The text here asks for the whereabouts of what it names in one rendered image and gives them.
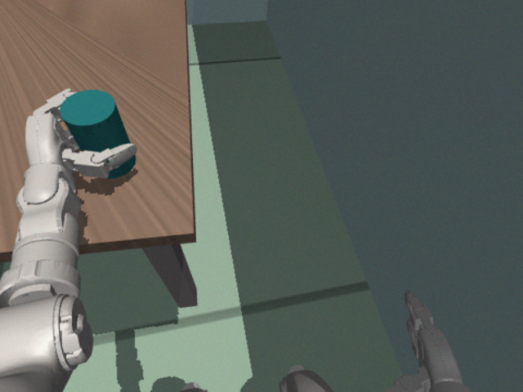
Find right robot hand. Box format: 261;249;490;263
384;291;463;392

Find table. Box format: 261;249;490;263
0;0;197;308

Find can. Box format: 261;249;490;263
60;90;136;179

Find left robot arm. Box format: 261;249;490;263
0;163;93;392

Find left robot hand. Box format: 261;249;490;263
25;89;137;178

